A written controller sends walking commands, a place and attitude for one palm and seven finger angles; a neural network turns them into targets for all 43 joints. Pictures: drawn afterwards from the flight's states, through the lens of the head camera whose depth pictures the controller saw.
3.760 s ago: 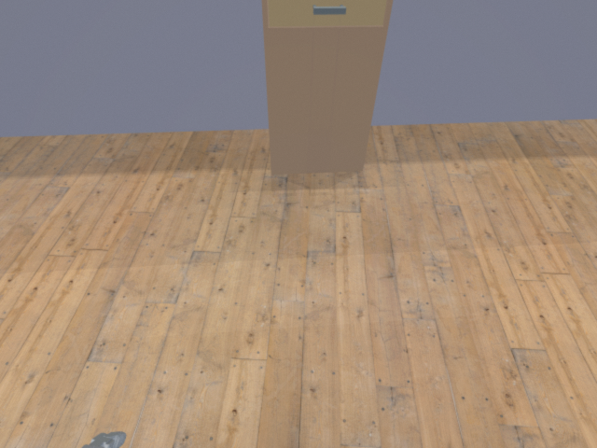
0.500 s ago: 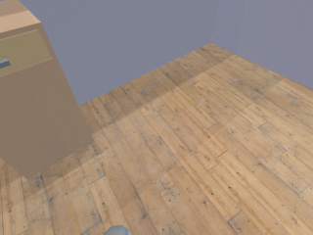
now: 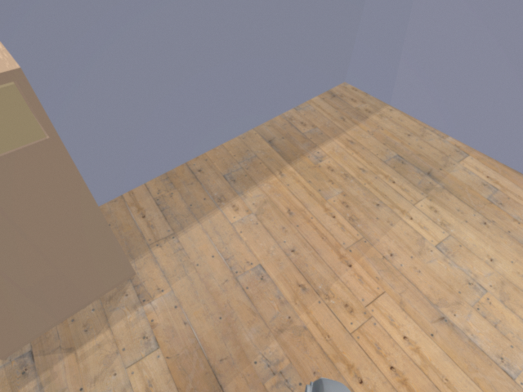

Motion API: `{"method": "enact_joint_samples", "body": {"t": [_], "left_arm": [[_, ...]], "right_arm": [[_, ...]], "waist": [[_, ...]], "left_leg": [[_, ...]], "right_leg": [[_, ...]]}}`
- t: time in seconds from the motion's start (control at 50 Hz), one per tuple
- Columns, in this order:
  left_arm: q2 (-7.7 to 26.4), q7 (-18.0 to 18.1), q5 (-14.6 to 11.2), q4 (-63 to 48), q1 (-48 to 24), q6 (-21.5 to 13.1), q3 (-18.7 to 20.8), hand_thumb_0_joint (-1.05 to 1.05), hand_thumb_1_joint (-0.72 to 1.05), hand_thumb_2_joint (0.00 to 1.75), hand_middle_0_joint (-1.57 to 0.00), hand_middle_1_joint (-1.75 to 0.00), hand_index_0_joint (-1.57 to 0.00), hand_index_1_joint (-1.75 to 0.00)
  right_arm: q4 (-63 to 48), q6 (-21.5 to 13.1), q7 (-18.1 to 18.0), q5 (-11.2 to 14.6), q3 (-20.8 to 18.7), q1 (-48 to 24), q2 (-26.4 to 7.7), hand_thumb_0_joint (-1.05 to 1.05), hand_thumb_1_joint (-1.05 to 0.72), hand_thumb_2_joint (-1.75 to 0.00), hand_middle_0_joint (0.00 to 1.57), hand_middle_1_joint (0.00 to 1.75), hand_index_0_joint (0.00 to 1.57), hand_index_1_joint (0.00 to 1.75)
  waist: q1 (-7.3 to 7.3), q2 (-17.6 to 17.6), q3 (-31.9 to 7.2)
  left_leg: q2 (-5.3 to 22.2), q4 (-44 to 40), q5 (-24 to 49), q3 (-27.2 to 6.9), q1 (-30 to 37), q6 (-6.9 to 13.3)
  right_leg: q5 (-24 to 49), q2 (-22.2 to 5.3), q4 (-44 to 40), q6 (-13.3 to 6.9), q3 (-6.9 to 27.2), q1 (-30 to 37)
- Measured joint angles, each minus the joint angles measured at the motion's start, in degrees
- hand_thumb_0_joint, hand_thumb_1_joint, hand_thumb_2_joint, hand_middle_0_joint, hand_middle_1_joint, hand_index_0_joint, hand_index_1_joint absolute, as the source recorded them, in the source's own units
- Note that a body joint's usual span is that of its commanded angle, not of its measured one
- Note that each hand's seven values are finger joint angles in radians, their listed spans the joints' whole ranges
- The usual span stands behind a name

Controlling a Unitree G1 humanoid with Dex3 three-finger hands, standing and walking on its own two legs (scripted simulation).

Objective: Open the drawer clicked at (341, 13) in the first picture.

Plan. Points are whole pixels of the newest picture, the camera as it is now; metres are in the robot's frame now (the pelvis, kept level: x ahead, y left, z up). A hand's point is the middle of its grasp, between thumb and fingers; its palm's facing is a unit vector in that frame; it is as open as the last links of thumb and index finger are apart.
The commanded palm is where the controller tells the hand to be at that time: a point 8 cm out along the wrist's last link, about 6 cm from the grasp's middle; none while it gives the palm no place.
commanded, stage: turn to face it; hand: left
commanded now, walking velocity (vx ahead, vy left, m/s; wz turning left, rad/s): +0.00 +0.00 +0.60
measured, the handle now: out of the picture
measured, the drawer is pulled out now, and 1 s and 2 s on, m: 0.00 0.00 0.00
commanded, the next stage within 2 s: take the last steps up to it in 1.26 s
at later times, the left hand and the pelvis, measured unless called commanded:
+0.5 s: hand out of the picture +0.13 +0.17 -0.17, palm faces +0.31 -0.93 -0.22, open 7.3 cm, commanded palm none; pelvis +0.09 -0.03 -0.01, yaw +17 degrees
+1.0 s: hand out of the picture +0.07 +0.20 -0.16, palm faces +0.55 -0.79 -0.29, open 7.4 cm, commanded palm none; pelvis +0.09 -0.04 -0.01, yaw +33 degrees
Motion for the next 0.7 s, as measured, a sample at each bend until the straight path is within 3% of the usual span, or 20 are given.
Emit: {"method": "enact_joint_samples", "body": {"t": [0.06, 0.14, 0.16, 0.2, 0.24, 0.28, 0.32, 0.4, 0.52, 0.56, 0.58, 0.64, 0.7], "left_arm": [[0.5, 0.5, 0.0, -1.7, -3.4, -0.1, 0.0, 0.01, 0.92, 0.9, -0.2, -0.3, -0.2, -0.3], [1.3, 0.6, -0.1, -3.4, -6.8, -1.0, -0.4, 0.01, 0.93, 0.9, -0.2, -0.3, -0.2, -0.3], [1.4, 0.7, -0.1, -3.7, -7.2, -1.4, -0.5, 0.01, 0.93, 0.9, -0.2, -0.3, -0.2, -0.3], [0.3, 0.8, 0.0, -4.0, -8.5, -2.0, -0.9, 0.01, 0.92, 0.9, -0.2, -0.3, -0.2, -0.3], [-0.7, 0.9, 0.0, -4.8, -9.4, -2.1, -1.5, 0.01, 0.92, 0.9, -0.2, -0.3, -0.2, -0.3], [-1.6, 1.3, -0.1, -5.4, -9.7, -1.8, -1.8, 0.0, 0.92, 0.9, -0.2, -0.3, -0.2, -0.3], [-2.2, 1.6, -0.2, -5.8, -9.4, -1.4, -2.0, 0.0, 0.91, 0.9, -0.2, -0.3, -0.2, -0.3], [-1.6, 2.1, -0.1, -6.5, -9.0, -0.6, -1.4, -0.01, 0.93, 0.9, -0.21, -0.3, -0.21, -0.3], [0.9, 1.8, 0.3, -6.9, -7.9, 0.7, -0.7, 0.0, 0.92, 0.9, -0.21, -0.3, -0.21, -0.3], [2.0, 1.6, 0.1, -7.1, -6.9, 1.2, -0.3, 0.0, 0.92, 0.9, -0.21, -0.3, -0.21, -0.3], [2.6, 1.4, -0.2, -7.2, -6.4, 1.7, -0.1, 0.0, 0.91, 0.9, -0.21, -0.3, -0.21, -0.3], [4.6, 1.3, -0.3, -6.7, -6.1, 3.7, 0.8, 0.0, 0.91, 0.9, -0.2, -0.3, -0.2, -0.3], [5.5, 0.9, -0.2, -6.4, -6.5, 4.2, 1.3, 0.01, 0.91, 0.9, -0.2, -0.3, -0.2, -0.3]], "right_arm": [[1.7, 0.8, 0.3, -0.1, 0.3, 2.7, 0.0, -0.01, -0.95, -0.9, 0.2, 0.3, 0.2, 0.3], [3.6, 2.5, 0.7, -0.1, 0.5, 5.9, 0.9, 0.0, -0.93, -0.9, 0.2, 0.3, 0.2, 0.3], [4.0, 3.0, 0.9, 0.0, 0.5, 6.8, 1.1, 0.0, -0.93, -0.9, 0.2, 0.3, 0.2, 0.3], [4.3, 4.4, 1.1, 0.3, 0.2, 6.8, 0.7, 0.0, -0.92, -0.9, 0.2, 0.3, 0.2, 0.3], [3.8, 5.7, 1.0, 0.4, -0.1, 6.3, 0.5, 0.0, -0.92, -0.9, 0.2, 0.3, 0.2, 0.3], [3.3, 6.5, 1.3, 0.4, -0.3, 5.2, 0.2, 0.01, -0.92, -0.9, 0.2, 0.3, 0.2, 0.3], [2.3, 7.0, 1.6, 0.3, -0.6, 4.0, -0.2, 0.01, -0.91, -0.9, 0.2, 0.3, 0.2, 0.3], [-0.2, 7.5, 2.2, 0.1, -1.2, 1.4, -1.1, 0.01, -0.91, -0.9, 0.2, 0.3, 0.2, 0.3], [-4.0, 7.3, 2.7, 0.1, -1.6, -2.7, -2.5, 0.01, -0.91, -0.9, 0.2, 0.3, 0.19, 0.29], [-5.4, 6.8, 2.9, 0.0, -1.6, -3.4, -3.3, 0.01, -0.91, -0.9, 0.2, 0.3, 0.19, 0.29], [-6.1, 6.4, 3.0, -0.1, -1.7, -3.7, -3.6, 0.01, -0.91, -0.9, 0.2, 0.3, 0.19, 0.29], [-7.2, 5.3, 2.6, -0.3, -1.3, -4.9, -3.3, 0.0, -0.91, -0.9, 0.2, 0.3, 0.19, 0.29], [-7.6, 5.0, 1.9, -0.3, -0.9, -4.6, -3.2, 0.0, -0.91, -0.9, 0.2, 0.3, 0.2, 0.3]], "waist": [[-1.3, 0.5, 0.0], [-2.97, 1.2, 0.1], [-3.13, 1.2, -0.2], [-3.54, 3.2, 0.0], [-3.96, 3.9, 0.3], [-3.79, 3.9, 0.4], [-3.67, 3.7, 0.1], [-3.24, 2.9, -0.6], [-1.8, 1.1, 0.1], [-1.38, 0.6, 0.3], [-1.35, 0.3, 0.2], [-1.1, -1.4, 1.3], [-1.29, -1.0, 1.5]], "left_leg": [[-0.1, -1.3, -0.5, -1.1, 1.6, -0.8], [0.5, 2.7, -4.1, -3.6, 1.3, -2.9], [0.6, 4.7, -5.6, -4.1, 0.8, -3.5], [1.5, 12.8, -11.3, -6.6, -2.7, -3.3], [0.5, 24.6, -16.7, -9.2, -7.7, -3.5], [0.3, 33.7, -16.1, -9.5, -11.9, -3.8], [0.4, 37.7, -13.9, -9.5, -14.7, -4.3], [1.3, 34.7, -10.9, -8.6, -16.5, -5.0], [1.6, 21.1, -9.4, -6.5, -13.3, -4.6], [1.3, 14.2, -5.3, -5.9, -10.6, -4.2], [0.9, 12.6, -2.7, -6.3, -10.4, -2.8], [-0.6, 14.7, -4.1, -6.9, -11.8, 1.1], [-1.7, 10.5, -1.9, -8.6, -11.1, 1.4]], "right_leg": [[1.8, -0.8, -12.5, 1.1, -1.1, 1.4], [5.9, 0.5, -26.9, 2.1, -2.6, 7.4], [5.8, 0.7, -29.6, 1.2, -3.2, 9.4], [2.2, 1.2, -27.9, -1.1, -5.0, 9.5], [1.3, 0.4, -27.7, -2.0, -6.8, 10.5], [1.6, -0.3, -29.2, -1.9, -8.2, 12.2], [2.0, -0.8, -31.1, -1.8, -9.5, 13.8], [2.0, -1.8, -33.1, -1.4, -12.5, 16.0], [-0.6, -3.7, -29.8, 0.0, -16.6, 16.4], [-2.5, -4.7, -26.4, 0.9, -17.7, 15.6], [-4.0, -5.4, -23.6, 1.5, -17.6, 14.5], [-14.1, -3.3, -8.6, 3.4, -8.2, 7.8], [-10.6, -0.7, 1.1, 4.2, -3.1, 3.2]]}}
